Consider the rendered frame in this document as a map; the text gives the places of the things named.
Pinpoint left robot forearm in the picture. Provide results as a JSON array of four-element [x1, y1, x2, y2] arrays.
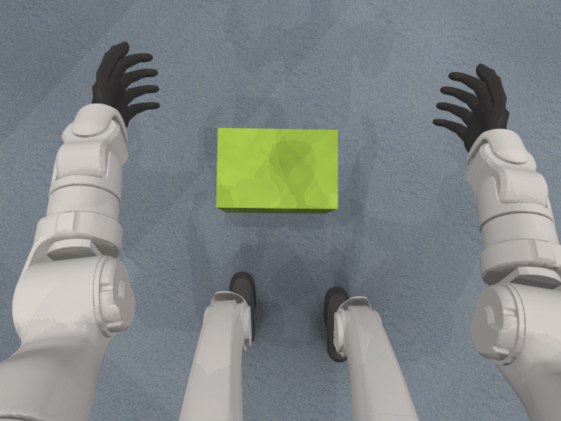
[[12, 103, 129, 339]]

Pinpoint robot right upper arm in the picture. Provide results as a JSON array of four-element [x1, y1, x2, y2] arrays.
[[470, 282, 561, 421]]

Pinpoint robot right thigh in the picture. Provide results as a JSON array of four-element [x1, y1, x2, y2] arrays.
[[334, 306, 419, 421]]

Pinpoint robot left hand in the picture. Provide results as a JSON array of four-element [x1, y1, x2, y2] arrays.
[[92, 41, 160, 128]]

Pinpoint right robot forearm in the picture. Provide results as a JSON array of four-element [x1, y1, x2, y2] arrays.
[[465, 129, 561, 291]]

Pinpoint robot right shin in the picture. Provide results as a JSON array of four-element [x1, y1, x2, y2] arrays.
[[333, 296, 382, 347]]

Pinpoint robot right hand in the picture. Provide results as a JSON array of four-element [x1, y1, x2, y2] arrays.
[[433, 63, 509, 153]]

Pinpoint robot left upper arm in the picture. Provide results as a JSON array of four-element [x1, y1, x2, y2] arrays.
[[0, 255, 135, 421]]

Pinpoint carton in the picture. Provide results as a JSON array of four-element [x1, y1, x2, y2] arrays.
[[216, 128, 338, 214]]

